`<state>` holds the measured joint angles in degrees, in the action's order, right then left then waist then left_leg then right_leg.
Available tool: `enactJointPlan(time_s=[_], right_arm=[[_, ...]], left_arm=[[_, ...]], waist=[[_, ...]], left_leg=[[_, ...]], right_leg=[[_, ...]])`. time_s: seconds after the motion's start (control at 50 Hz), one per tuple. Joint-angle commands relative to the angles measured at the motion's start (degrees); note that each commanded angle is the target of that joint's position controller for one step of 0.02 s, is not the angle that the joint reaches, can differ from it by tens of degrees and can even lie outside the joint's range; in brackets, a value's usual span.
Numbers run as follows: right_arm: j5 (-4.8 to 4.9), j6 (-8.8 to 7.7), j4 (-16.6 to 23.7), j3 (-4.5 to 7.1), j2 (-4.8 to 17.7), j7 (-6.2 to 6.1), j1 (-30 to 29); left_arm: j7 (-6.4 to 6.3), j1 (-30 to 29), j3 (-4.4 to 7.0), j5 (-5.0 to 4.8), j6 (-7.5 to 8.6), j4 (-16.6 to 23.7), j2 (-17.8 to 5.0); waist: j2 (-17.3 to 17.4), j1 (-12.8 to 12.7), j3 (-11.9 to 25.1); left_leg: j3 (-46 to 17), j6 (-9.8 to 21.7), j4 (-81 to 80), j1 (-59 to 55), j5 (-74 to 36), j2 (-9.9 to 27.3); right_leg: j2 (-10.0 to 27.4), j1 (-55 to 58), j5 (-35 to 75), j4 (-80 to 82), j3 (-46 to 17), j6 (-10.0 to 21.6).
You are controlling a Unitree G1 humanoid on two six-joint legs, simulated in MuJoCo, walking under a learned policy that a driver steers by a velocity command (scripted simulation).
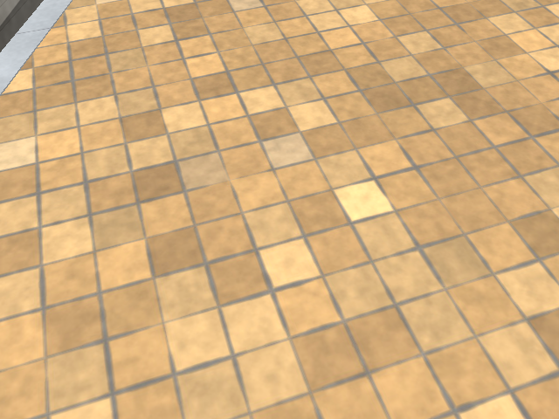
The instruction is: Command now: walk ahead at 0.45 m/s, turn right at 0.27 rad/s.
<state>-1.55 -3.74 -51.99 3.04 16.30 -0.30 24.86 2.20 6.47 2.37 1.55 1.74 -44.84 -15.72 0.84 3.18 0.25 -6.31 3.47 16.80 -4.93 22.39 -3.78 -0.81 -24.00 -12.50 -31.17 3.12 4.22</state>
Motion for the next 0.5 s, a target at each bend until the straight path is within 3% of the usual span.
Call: enactJointPlan(time_s=[0.02, 0.04, 0.06, 0.08, 0.1, 0.16, 0.2, 0.28, 0.34, 0.4, 0.44, 0.46, 0.48, 0.5], right_arm=[[0.16, -1.02, 3.62, 0.73, 6.91, -0.26, -2.5], [0.41, -1.36, 5.71, -0.21, 2.32, 0.28, -0.04], [-1.28, -1.37, 5.45, 0.38, 6.27, 0.15, -2.32], [-0.89, -1.68, 5.88, 0.54, 7.02, 0.7, -5.35], [-0.69, -2.12, 6.4, 0.2, 6.45, 1.09, -7.84], [-1.61, -0.43, 6.82, -0.29, 5.17, 1.69, -8.07], [-1.76, 0.67, 7.76, -0.51, 4.54, 1.89, -9.84], [-1.47, 1.19, 11.85, -1.15, 3.59, 2.12, -20.5], [-0.96, 0.86, 14.0, -1.95, 2.54, 2.52, -26.67], [-0.33, 0.52, 15.97, -2.39, 2.82, 2.37, -31.21], [-0.09, 0.24, 16.26, -2.18, 4.12, 1.99, -30.1], [0.01, 0.07, 15.29, -1.82, 5.15, 1.62, -26.57], [0.07, -0.18, 13.35, -1.12, 6.84, 1.02, -20.8], [0.11, -0.75, 11.23, -0.45, 8.34, 0.28, -12.85]], left_arm=[[-1.53, 19.57, 3.5, 0.81, 1.49, -1.94, -10.59], [-1.48, 22.59, 4.61, 0.96, 1.61, -2.78, -16.63], [-0.69, 18.63, 3.8, -0.92, 1.24, -2.89, -12.67], [-0.5, 13.65, 3.4, -1.1, 1.08, -1.39, -10.4], [-0.43, 11.59, 2.96, -0.81, 1.28, -0.9, -8.52], [-1.05, 11.84, 2.34, -1.33, 2.06, -1.77, -7.07], [-1.37, 14.09, 2.56, -1.92, 2.48, -2.7, -7.64], [-1.88, 18.58, 2.67, -1.86, 2.09, -4.18, -7.57], [-2.27, 21.55, 2.71, -1.71, 1.7, -5.03, -7.47], [-2.83, 23.29, 2.83, -1.24, 1.47, -5.42, -7.94], [-3.33, 21.69, 3.04, -0.98, 1.46, -4.98, -8.67], [-3.43, 19.46, 3.16, -0.9, 1.53, -4.37, -9.26], [-3.27, 17.91, 3.3, -0.75, 1.69, -3.9, -9.89], [-2.72, 16.69, 3.39, -1.1, 2.01, -3.66, -10.43]], waist=[[-5.23, -11.64, 7.49], [-18.1, -8.49, 9.28], [-9.55, -6.73, 4.66], [-4.61, -5.17, -0.09], [-1.66, -4.72, -1.93], [-3.72, -2.4, -1.32], [-3.22, -2.32, -1.38], [-3.49, -4.79, -3.79], [-4.23, -6.97, -3.38], [-4.94, -8.3, -3.2], [-5.27, -6.72, -2.81], [-5.49, -4.62, -1.76], [-5.45, -2.3, 1.06], [-3.77, 1.66, 5.32]], left_leg=[[4.69, 2.53, 31.03, 19.48, -37.26, 8.94], [8.32, -0.51, 48.76, 38.81, 1.37, -1.43], [1.62, 0.57, 54.02, 44.78, 3.41, 1.02], [1.33, 0.81, 54.31, 45.48, -2.55, 4.44], [1.81, 0.46, 51.86, 43.94, -6.23, 6.31], [3.4, -2.36, 46.45, 39.43, -7.92, 7.95], [4.88, -4.21, 44.49, 40.98, -7.96, 7.76], [7.23, -6.36, 34.83, 44.98, -14.86, 7.14], [7.77, -6.25, 26.28, 43.55, -20.48, 5.31], [7.53, -5.04, 20.04, 41.46, -22.27, 3.65], [6.05, -3.55, 15.73, 36.25, -21.37, 3.06], [5.85, -2.55, 13.58, 30.03, -19.46, 2.1], [5.9, -1.51, 12.97, 22.22, -16.95, 0.74], [5.75, -0.19, 9.69, 11.87, -18.31, 1.49]], right_leg=[[6.88, 30.22, -9.79, 7.68, -13.05, 6.18], [20.55, 39.68, -16.81, 16.31, -44.11, 12.51], [20.18, 35.69, -17.7, 19.29, -49.03, 12.85], [18.54, 30.15, -12.69, 17.76, -39.38, 12.34], [15.53, 25.36, -2.89, 18.03, -32.84, 11.49], [9.8, 20.53, 14.0, 19.04, -23.48, 9.79], [8.73, 20.02, 20.34, 19.34, -21.44, 10.45], [6.24, 19.08, 25.11, 20.09, -19.81, 8.91], [5.04, 20.73, 30.6, 17.89, -19.64, 6.99], [6.17, 23.66, 34.01, 16.03, -22.1, 6.41], [7.24, 24.41, 35.69, 14.13, -23.88, 5.42], [6.94, 23.12, 39.48, 11.64, -23.72, 4.27], [6.03, 22.39, 45.52, 6.03, -23.51, 3.11], [3.62, 20.37, 45.7, -3.68, -21.88, 2.01]])
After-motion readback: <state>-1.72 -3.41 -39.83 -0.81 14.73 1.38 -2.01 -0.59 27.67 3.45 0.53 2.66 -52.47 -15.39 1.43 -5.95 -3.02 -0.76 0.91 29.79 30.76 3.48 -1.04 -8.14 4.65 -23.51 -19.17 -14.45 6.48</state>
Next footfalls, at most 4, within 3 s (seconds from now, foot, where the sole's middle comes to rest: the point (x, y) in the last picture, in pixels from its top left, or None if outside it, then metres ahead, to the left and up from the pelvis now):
0.52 left None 0.49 -0.01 -0.77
1.00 right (399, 365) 0.62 -0.28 -0.77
1.50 left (317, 268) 0.92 -0.11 -0.77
2.10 right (346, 186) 1.23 -0.24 -0.77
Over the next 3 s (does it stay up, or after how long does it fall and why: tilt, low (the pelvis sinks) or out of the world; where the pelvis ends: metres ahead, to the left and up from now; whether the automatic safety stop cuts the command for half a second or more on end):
stays up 1.53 -0.25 0.01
